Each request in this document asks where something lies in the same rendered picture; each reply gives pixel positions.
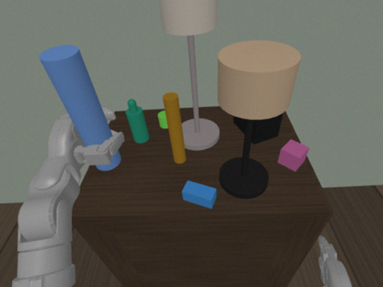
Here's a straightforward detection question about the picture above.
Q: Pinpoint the left robot arm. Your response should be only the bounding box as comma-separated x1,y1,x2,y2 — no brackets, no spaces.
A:
12,157,81,287

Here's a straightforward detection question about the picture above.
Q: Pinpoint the desk lamp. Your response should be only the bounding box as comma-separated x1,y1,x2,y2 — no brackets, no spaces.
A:
218,40,301,199
159,0,220,151

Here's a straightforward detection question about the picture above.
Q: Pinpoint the left robot hand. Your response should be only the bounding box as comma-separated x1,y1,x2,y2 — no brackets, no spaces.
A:
48,106,124,170

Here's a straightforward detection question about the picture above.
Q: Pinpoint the right robot hand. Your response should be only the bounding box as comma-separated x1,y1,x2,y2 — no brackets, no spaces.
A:
318,236,352,287

